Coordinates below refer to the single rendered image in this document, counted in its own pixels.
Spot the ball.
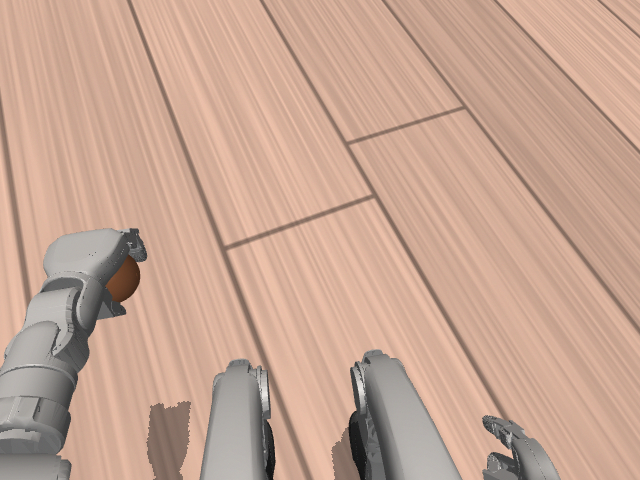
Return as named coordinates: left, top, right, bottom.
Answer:
left=105, top=255, right=140, bottom=303

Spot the left robot arm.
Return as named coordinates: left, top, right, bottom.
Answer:
left=0, top=272, right=104, bottom=480

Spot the left robot hand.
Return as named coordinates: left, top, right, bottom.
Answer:
left=43, top=228, right=147, bottom=320

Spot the right robot foot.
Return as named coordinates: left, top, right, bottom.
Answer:
left=349, top=410, right=368, bottom=480

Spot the right robot hand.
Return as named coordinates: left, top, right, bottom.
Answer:
left=482, top=415, right=561, bottom=480

